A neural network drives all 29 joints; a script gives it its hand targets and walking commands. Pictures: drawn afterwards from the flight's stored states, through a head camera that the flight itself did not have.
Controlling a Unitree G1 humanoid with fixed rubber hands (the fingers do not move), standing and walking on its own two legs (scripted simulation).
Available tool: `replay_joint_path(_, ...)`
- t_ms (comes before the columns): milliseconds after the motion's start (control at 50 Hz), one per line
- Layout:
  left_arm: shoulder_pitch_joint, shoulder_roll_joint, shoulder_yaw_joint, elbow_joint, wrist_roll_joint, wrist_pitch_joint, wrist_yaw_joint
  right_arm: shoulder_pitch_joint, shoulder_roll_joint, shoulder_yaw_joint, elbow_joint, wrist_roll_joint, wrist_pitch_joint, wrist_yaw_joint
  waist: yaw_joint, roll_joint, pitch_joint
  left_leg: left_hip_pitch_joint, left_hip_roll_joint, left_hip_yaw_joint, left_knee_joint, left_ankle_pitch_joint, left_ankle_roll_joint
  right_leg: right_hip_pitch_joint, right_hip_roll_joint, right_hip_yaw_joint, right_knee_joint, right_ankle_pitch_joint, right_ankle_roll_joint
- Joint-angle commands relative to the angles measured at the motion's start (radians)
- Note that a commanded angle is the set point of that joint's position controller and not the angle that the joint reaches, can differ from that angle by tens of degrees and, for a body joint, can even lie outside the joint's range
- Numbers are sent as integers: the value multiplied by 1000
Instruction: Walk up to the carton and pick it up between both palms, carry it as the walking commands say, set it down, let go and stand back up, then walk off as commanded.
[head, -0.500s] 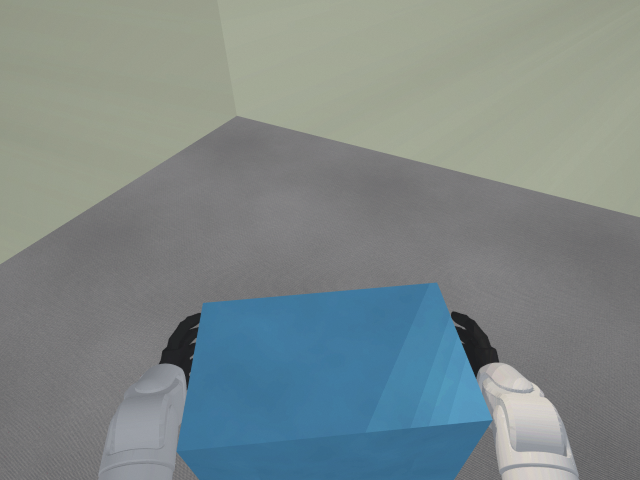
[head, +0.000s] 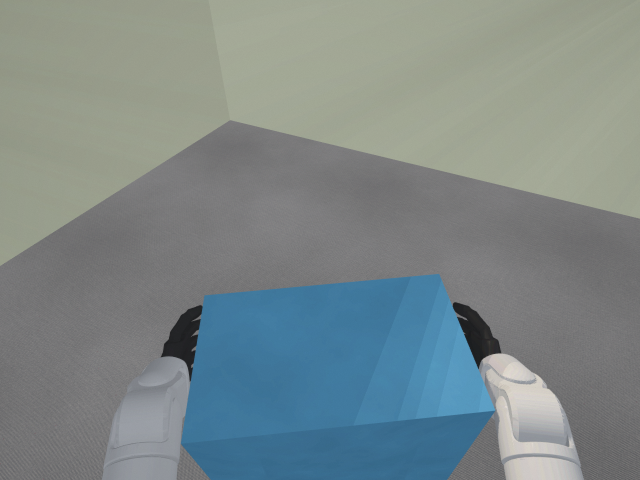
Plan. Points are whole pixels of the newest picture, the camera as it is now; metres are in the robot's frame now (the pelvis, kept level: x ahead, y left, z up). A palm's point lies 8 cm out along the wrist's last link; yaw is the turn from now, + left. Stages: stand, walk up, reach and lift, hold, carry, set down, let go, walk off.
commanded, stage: hold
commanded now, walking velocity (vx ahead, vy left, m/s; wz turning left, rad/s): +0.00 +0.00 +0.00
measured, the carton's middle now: (332, 403) +0.25 +0.00 -0.03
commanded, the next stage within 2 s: carry in 0.86 s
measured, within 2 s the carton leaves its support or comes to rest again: neither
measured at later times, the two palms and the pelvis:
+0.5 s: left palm (178, 363) +0.28 +0.19 +0.04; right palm (479, 359) +0.27 -0.19 +0.03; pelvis +0.02 +0.00 +0.00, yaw +0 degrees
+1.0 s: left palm (176, 363) +0.28 +0.19 +0.04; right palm (481, 356) +0.27 -0.19 +0.04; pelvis +0.00 -0.01 -0.01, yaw +1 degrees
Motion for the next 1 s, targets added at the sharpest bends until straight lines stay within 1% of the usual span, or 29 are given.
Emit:
replay_joint_path(0, -527, -855, -577, -180, -163, -28, -190, -552, 767, 577, -138, 131, -52, 134, -6, 14, -213, 64, -85, 16, -61, -4, 17, 1, 92, -21, -62, 6, -39)
replay_joint_path(120, -527, -833, -535, -155, -143, -26, -206, -600, 812, 601, -149, 128, -36, 129, 32, -45, -179, 47, -100, 37, -57, -7, 36, 8, 95, -24, -71, 2, -19)
replay_joint_path(180, -530, -859, -569, -198, -156, -34, -204, -604, 819, 637, -190, 153, -47, 126, 33, -18, -261, 95, -101, 38, -43, 95, 31, 32, 94, -11, -60, 86, -19)
replay_joint_path(200, -539, -845, -593, -228, -174, -36, -207, -603, 836, 661, -220, 161, -46, 125, 20, -57, -288, 116, -105, 43, -36, 112, 34, 41, 93, -13, -68, 114, -7)
replay_joint_path(240, -490, -849, -626, -284, -189, -31, -203, -514, 847, 664, -234, 176, -46, 110, 8, -6, -300, 136, -104, 39, -26, 207, 26, 60, 95, -9, -58, 225, -9)
replay_joint_path(260, -481, -833, -629, -302, -182, -35, -200, -507, 837, 674, -258, 169, -44, 105, 12, -39, -316, 141, -104, 33, -22, 267, 29, 79, 97, -5, -59, 277, -5)
replay_joint_path(280, -474, -839, -633, -306, -184, -30, -201, -476, 821, 659, -243, 168, -42, 103, 0, 20, -320, 146, -102, 26, -23, 279, 18, 78, 94, 3, -59, 290, -13)
replay_joint_path(360, -451, -798, -579, -215, -143, -7, -200, -460, 764, 574, -159, 110, -33, 97, -8, 32, -198, 92, -99, 36, -48, 129, 12, 44, 95, -12, -86, 136, -29)
replay_joint_path(380, -421, -818, -588, -215, -158, -8, -202, -444, 760, 591, -196, 120, -34, 99, -23, 35, -182, 81, -102, 31, -55, 129, 16, 48, 94, -12, -85, 138, -32)
replay_joint_path(400, -379, -784, -585, -227, -148, -18, -198, -446, 748, 616, -224, 130, -41, 96, 5, 13, -182, 89, -98, 30, -51, 150, 17, 50, 92, -12, -84, 143, -24)
replay_joint_path(420, -437, -784, -598, -255, -163, -25, -201, -458, 745, 615, -240, 128, -49, 95, -10, 24, -213, 92, -101, 28, -43, 165, 14, 56, 89, -13, -78, 165, -27)
replay_joint_path(440, -417, -816, -605, -255, -170, -25, -200, -479, 775, 651, -261, 142, -43, 99, 6, 2, -217, 103, -102, 27, -45, 192, 18, 53, 98, -18, -75, 181, -19)
replay_joint_path(500, -457, -805, -594, -264, -163, -25, -196, -464, 770, 616, -228, 128, -39, 101, 6, 35, -188, 73, -105, 33, -54, 149, 13, 65, 96, -19, -78, 170, -25)
replay_joint_path(520, -461, -774, -586, -255, -147, -27, -189, -471, 746, 612, -226, 115, -41, 95, 15, 11, -233, 94, -99, 23, -52, 157, 11, 65, 97, -19, -78, 160, -20)
replay_joint_path(540, -451, -787, -602, -266, -166, -30, -190, -463, 745, 627, -238, 129, -45, 98, -5, 6, -202, 98, -94, 19, -45, 191, 14, 43, 96, -18, -76, 176, -24)
replay_joint_path(620, -372, -811, -624, -284, -172, -35, -179, -475, 754, 692, -320, 172, -56, 96, 12, -4, -284, 132, -92, 12, -24, 330, 14, 78, 98, -9, -50, 287, -17)
replay_joint_path(640, -365, -811, -642, -323, -175, -32, -178, -424, 767, 701, -315, 178, -48, 91, 20, 32, -274, 122, -101, 27, -30, 326, 11, 99, 99, -7, -59, 288, -16)
replay_joint_path(660, -375, -805, -643, -327, -183, -32, -170, -412, 742, 673, -299, 155, -47, 92, 3, -5, -296, 159, -85, 9, -22, 371, 5, 73, 109, -18, -59, 283, -18)
replay_joint_path(740, -402, -775, -605, -282, -161, -32, -171, -448, 705, 644, -283, 138, -53, 97, 1, 14, -231, 112, -94, 18, -37, 223, 9, 39, 101, -20, -69, 187, -25)
replay_joint_path(760, -390, -771, -613, -288, -174, -37, -171, -423, 700, 638, -270, 135, -54, 91, -6, -21, -218, 139, -82, 7, -34, 227, 14, 14, 104, -16, -69, 174, -27)
replay_joint_path(800, -431, -781, -587, -251, -150, -29, -168, -476, 697, 612, -233, 129, -50, 97, 4, 42, -196, 69, -93, 22, -45, 154, 9, 43, 99, -20, -60, 120, -35)
replay_joint_path(820, -472, -773, -615, -310, -167, -41, -171, -434, 695, 604, -231, 118, -56, 99, -9, 66, -242, 97, -92, 15, -46, 161, 1, 37, 97, -17, -66, 118, -36)
replay_joint_path(840, -530, -788, -679, -383, -205, -24, -157, -533, 733, 649, -290, 173, -45, 91, 13, 24, -477, 55, 155, -55, 99, 335, 43, -28, -105, -69, 177, 160, -26)
replay_joint_path(880, -654, -785, -722, -440, -270, 6, -144, -666, 693, 694, -397, 235, -18, 74, 8, 100, -370, -49, 209, -166, 83, 407, 92, -188, -33, -84, 306, 18, 3)
replay_joint_path(900, -653, -826, -740, -440, -306, 33, -134, -683, 708, 729, -427, 262, 9, 64, 12, 83, -400, 26, 221, -158, 142, 579, 109, -251, -31, -102, 295, 14, 11)
replay_joint_path(920, -549, -840, -743, -489, -317, 74, -126, -567, 706, 737, -467, 263, 49, 53, 9, 130, -450, 80, 229, -165, 210, 783, 130, -327, -20, -104, 306, 28, 14)
replay_joint_path(940, -508, -836, -748, -510, -334, 112, -118, -528, 704, 754, -500, 289, 83, 43, 14, 170, -435, 64, 211, -147, 237, 866, 134, -349, -16, -109, 292, -22, 14)
replay_joint_path(960, -550, -835, -755, -552, -359, 139, -113, -561, 705, 768, -521, 310, 117, 36, 15, 189, -472, -15, 218, -194, 230, 798, 135, -312, -11, -97, 287, -88, 2)
replay_joint_path(980, -428, -845, -730, -507, -342, 181, -109, -447, 722, 746, -482, 300, 164, 36, 16, 212, -452, -62, 222, -223, 217, 730, 140, -296, -16, -91, 297, -86, -3)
